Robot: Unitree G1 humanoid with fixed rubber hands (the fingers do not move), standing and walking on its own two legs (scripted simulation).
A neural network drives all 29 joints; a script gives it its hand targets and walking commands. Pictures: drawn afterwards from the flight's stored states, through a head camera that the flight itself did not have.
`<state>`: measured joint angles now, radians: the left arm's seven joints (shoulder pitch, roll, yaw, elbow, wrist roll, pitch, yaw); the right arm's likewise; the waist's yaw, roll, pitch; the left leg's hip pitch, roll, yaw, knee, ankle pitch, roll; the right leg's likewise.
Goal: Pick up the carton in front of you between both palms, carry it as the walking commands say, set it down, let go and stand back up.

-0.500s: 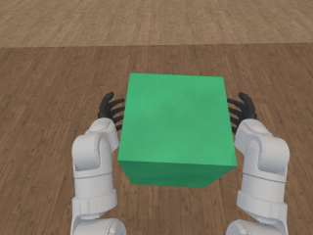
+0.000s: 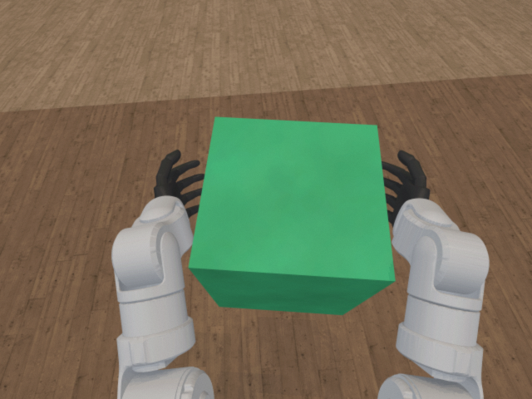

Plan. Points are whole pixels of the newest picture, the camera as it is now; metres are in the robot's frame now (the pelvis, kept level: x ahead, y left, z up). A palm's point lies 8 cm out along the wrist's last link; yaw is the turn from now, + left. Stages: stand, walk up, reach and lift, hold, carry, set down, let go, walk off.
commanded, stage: carry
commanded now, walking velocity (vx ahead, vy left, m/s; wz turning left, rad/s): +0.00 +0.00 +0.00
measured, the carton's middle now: (287, 228) +0.36 -0.01 +0.07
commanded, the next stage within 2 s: none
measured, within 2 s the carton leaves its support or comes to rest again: neither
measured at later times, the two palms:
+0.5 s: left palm (182, 216) +0.36 +0.14 +0.11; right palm (403, 212) +0.36 -0.17 +0.11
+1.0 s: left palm (179, 232) +0.33 +0.14 +0.12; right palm (414, 227) +0.33 -0.17 +0.12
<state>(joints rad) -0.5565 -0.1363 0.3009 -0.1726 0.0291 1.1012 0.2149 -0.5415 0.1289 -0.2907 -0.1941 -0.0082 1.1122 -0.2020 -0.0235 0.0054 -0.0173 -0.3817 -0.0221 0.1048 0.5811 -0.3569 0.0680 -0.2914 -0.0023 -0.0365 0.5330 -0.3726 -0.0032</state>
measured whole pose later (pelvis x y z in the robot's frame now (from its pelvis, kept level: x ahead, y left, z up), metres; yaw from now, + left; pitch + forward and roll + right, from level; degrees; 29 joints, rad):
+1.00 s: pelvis +0.00 -0.01 +0.00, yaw +0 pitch +1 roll +1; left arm -0.46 -0.15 0.30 0.06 0.09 1.02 0.19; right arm -0.48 0.14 -0.31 0.08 -0.09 1.01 -0.19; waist 0.00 -0.01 -0.09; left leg -0.28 -0.01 0.11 0.54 -0.36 0.04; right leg -0.20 0.00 -0.05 0.51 -0.40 -0.02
